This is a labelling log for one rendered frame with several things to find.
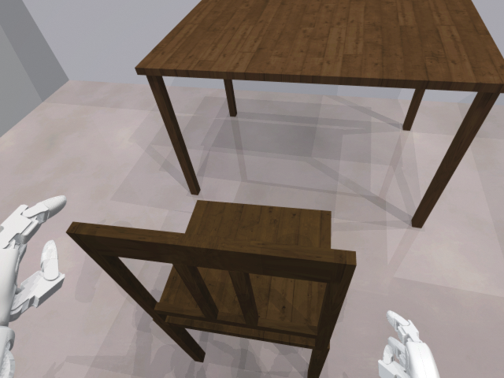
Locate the robot left hand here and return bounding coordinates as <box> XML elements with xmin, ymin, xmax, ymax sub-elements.
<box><xmin>0</xmin><ymin>195</ymin><xmax>67</xmax><ymax>327</ymax></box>

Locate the robot right hand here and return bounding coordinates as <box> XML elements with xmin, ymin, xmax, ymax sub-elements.
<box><xmin>378</xmin><ymin>310</ymin><xmax>440</xmax><ymax>378</ymax></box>

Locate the chair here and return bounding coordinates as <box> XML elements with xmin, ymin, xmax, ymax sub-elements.
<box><xmin>66</xmin><ymin>200</ymin><xmax>357</xmax><ymax>378</ymax></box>

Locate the table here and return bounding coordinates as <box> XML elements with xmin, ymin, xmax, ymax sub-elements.
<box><xmin>135</xmin><ymin>0</ymin><xmax>504</xmax><ymax>228</ymax></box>

